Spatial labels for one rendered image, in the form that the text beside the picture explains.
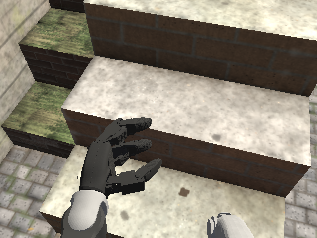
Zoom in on left robot hand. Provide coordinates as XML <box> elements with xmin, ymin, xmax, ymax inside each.
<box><xmin>76</xmin><ymin>117</ymin><xmax>162</xmax><ymax>199</ymax></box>

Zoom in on robot right shin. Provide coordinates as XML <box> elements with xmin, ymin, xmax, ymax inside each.
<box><xmin>217</xmin><ymin>212</ymin><xmax>231</xmax><ymax>218</ymax></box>

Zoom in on robot left forearm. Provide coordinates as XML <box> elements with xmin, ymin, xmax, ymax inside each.
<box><xmin>59</xmin><ymin>189</ymin><xmax>109</xmax><ymax>238</ymax></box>

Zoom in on right robot thigh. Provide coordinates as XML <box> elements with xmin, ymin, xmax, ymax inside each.
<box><xmin>207</xmin><ymin>214</ymin><xmax>255</xmax><ymax>238</ymax></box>

